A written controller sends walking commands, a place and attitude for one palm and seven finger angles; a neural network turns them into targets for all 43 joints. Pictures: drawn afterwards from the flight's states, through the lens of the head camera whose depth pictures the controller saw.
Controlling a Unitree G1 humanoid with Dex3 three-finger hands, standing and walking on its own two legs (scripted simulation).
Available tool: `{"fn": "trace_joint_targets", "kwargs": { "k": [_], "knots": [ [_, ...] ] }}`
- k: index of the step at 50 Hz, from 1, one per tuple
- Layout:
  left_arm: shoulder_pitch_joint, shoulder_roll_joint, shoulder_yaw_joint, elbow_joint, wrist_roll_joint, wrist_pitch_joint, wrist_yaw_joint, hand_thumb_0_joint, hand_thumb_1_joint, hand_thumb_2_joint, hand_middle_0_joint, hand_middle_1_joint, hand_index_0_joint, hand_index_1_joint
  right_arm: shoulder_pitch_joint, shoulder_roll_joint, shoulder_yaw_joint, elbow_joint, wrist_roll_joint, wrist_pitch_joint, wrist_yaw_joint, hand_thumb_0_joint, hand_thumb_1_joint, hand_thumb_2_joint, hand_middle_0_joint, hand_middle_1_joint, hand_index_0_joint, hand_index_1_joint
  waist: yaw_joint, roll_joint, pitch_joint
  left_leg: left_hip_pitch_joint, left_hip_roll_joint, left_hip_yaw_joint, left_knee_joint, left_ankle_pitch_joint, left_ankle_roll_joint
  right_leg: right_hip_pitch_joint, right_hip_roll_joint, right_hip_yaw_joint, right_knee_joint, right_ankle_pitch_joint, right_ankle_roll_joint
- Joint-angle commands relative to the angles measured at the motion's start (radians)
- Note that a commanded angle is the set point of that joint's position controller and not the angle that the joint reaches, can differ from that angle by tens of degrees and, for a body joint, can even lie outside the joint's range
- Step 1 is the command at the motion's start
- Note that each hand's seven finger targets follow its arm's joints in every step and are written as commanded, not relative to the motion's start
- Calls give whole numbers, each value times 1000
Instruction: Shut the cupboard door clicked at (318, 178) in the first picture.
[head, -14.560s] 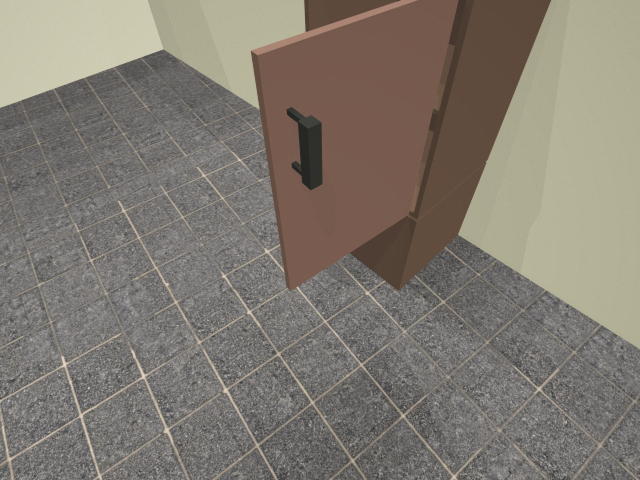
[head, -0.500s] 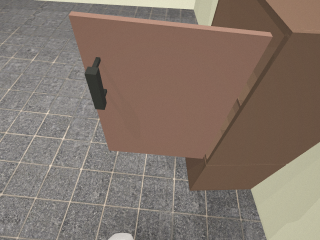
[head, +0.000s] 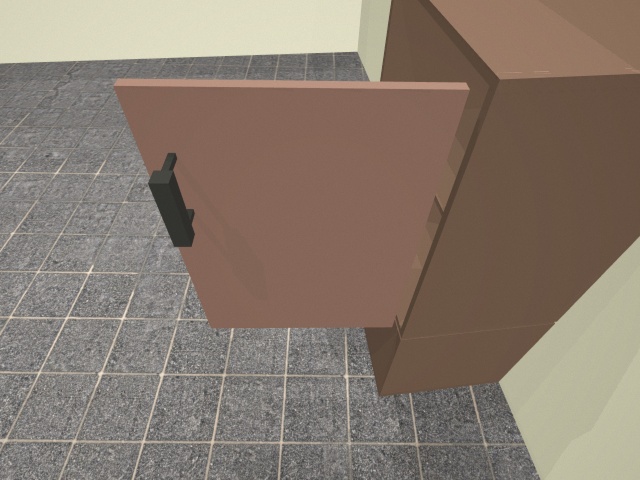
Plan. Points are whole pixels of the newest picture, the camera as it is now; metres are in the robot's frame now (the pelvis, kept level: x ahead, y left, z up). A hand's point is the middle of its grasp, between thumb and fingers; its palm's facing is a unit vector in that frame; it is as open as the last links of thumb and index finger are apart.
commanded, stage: come to a stop and stand still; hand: left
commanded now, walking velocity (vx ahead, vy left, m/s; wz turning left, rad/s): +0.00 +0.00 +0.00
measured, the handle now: (177, 200) +0.46 +0.22 +0.09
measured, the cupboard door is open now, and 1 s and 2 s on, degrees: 84 84 84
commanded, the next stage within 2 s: look again from close up in 0.70 s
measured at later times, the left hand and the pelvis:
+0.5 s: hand out of the picture -0.03 +0.12 -0.17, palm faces +0.08 -0.99 -0.14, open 7.4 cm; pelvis +0.02 -0.02 +0.00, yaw +0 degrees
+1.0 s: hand out of the picture +0.02 +0.16 -0.18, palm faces +0.01 -0.98 -0.20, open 7.4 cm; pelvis +0.02 +0.00 -0.01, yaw -1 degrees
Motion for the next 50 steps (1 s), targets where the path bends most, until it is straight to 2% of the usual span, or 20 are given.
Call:
{"fn": "trace_joint_targets", "kwargs": {
  "k": [1,4,7,11,17,25,30,33,39,40,41,42,43,44,45,46,47,48,49,50],
  "knots": [
    [52,71,-4,1,-11,-23,7,0,900,900,-200,-300,-200,-300,43,-37,13,-3,6,-28,-5,0,-900,-900,200,300,200,300,10,-8,40,118,54,-62,-92,148,1,-114,-139,101,-126,110,-30],
    [85,66,-8,26,-9,-17,11,0,900,900,-200,-300,-200,-300,30,-32,18,15,11,-27,-6,0,-900,-900,200,300,200,300,28,37,122,74,62,-75,-129,111,4,-115,-124,97,-156,39,-9],
    [132,58,-12,45,-9,-23,13,0,900,900,-200,-300,-200,-300,35,-26,19,22,15,-31,-12,0,-900,-900,200,300,200,300,37,22,97,105,62,-66,-125,162,10,-77,-124,96,-161,134,-2],
    [145,51,-14,55,-9,-29,18,0,900,900,-200,-300,-200,-300,39,-26,16,26,16,-33,-15,0,-900,-900,200,300,200,300,29,-9,42,141,64,-57,-121,179,5,-45,-129,94,-151,205,0],
    [178,33,-15,62,-5,-33,24,0,900,900,-200,-300,-200,-300,26,-16,15,31,19,-33,-17,0,-900,-900,200,300,200,300,33,-43,42,164,62,-49,-121,184,7,-45,-130,94,-155,253,3],
    [209,29,-14,73,-3,-35,29,0,900,900,-200,-300,-200,-300,15,-17,18,31,18,-33,-20,0,-900,-900,200,300,200,300,38,-35,47,158,57,-39,-112,197,3,-27,-138,95,-144,347,11],
    [205,34,-12,72,-3,-34,30,0,900,900,-200,-300,-200,-300,17,-20,19,28,17,-32,-21,0,-900,-900,200,300,200,300,37,-20,56,153,57,-39,-113,199,2,-22,-139,91,-145,349,10],
    [201,39,-11,71,-2,-32,30,0,900,900,-200,-300,-200,-300,9,-22,19,27,17,-31,-21,0,-900,-900,200,300,200,300,40,-26,77,141,54,-40,-112,191,1,-28,-138,90,-149,341,13],
    [194,49,-7,65,-2,-31,30,0,900,900,-200,-300,-200,-300,4,-28,20,22,17,-30,-21,0,-900,-900,200,300,200,300,44,-36,72,140,53,-36,-105,190,0,-15,-145,87,-150,372,23],
    [248,77,-7,83,17,-72,69,0,900,900,-200,-300,-200,-300,-118,-66,18,-68,26,-52,-9,0,-900,-900,200,300,200,300,74,-46,72,36,38,12,181,161,-13,-38,-216,217,-138,990,101],
    [205,125,4,29,14,-76,63,0,900,900,-200,-300,-200,-300,-48,-23,17,-109,23,-38,-2,0,-900,-900,200,300,200,300,12,-65,29,-49,12,-49,208,-110,18,41,-261,194,-68,1032,55],
    [180,141,13,0,17,-77,56,0,900,900,-200,-300,-200,-300,-48,-26,14,-115,12,-36,-2,0,-900,-900,200,300,200,300,27,-1,-16,-62,-5,-8,192,-120,22,123,-280,181,-24,1219,23],
    [178,125,1,3,16,-76,54,0,900,900,-200,-300,-200,-300,-17,-22,17,-112,17,-39,-2,0,-900,-900,200,300,200,300,8,-46,-68,-36,7,-5,166,-125,25,127,-255,141,10,1145,-38],
    [164,115,-3,-10,14,-79,51,0,900,900,-200,-300,-200,-300,10,-27,16,-114,20,-43,-1,0,-900,-900,200,300,200,300,-1,-87,-102,-16,-14,7,125,-95,20,149,-226,118,35,1110,-58],
    [144,114,-3,-22,9,-76,51,0,900,900,-200,-300,-200,-300,36,-36,15,-116,21,-47,-1,0,-900,-900,200,300,200,300,-12,-112,-128,35,-19,5,56,-21,24,150,-202,104,72,1052,-57],
    [137,108,-6,-31,4,-70,50,0,900,900,-200,-300,-200,-300,56,-51,14,-111,22,-51,-3,0,-900,-900,200,300,200,300,-15,-120,-135,75,-10,-11,12,85,31,128,-173,92,102,934,-43],
    [132,91,-10,-38,2,-61,49,0,900,900,-200,-300,-200,-300,62,-66,13,-103,18,-57,-4,0,-900,-900,200,300,200,300,-6,-62,-102,104,16,-27,17,231,39,73,-147,84,111,783,-35],
    [140,76,-14,-42,-3,-50,48,0,900,900,-200,-300,-200,-300,46,-82,15,-113,17,-55,-8,0,-900,-900,200,300,200,300,11,-26,-78,121,56,-67,30,329,56,11,-126,88,73,562,-23],
    [150,67,-15,-47,0,-40,48,0,900,900,-200,-300,-200,-300,24,-88,18,-120,18,-52,-11,0,-900,-900,200,300,200,300,25,-5,-23,94,75,-86,27,334,62,-23,-113,94,19,397,-19],
    [144,70,-17,-41,1,-31,46,0,900,900,-200,-300,-200,-300,1,-83,22,-120,18,-47,-12,0,-900,-900,200,300,200,300,30,45,38,60,71,-100,2,277,61,-43,-108,99,-8,275,-20]
  ]
}}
